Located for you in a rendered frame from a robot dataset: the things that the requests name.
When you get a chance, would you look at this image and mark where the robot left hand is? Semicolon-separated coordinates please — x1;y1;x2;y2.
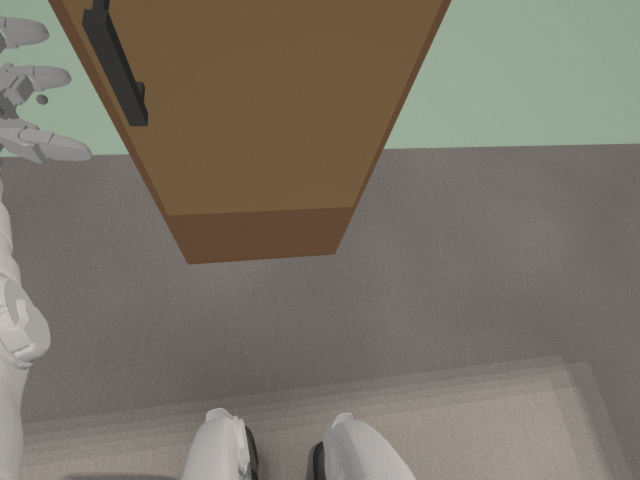
0;16;92;164

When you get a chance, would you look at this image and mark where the handle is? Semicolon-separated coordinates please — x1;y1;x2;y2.
82;0;148;126

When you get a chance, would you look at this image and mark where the left robot upper arm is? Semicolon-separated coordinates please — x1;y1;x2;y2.
0;277;50;480

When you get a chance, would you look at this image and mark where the right robot shin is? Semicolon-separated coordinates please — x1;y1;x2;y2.
324;413;354;480

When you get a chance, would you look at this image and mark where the left robot thigh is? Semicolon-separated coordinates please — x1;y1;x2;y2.
180;416;250;480

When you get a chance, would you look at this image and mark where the robot left forearm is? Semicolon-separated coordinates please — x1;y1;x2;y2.
0;157;22;287

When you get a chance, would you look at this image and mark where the cupboard door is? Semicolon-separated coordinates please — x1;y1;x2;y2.
62;0;443;216

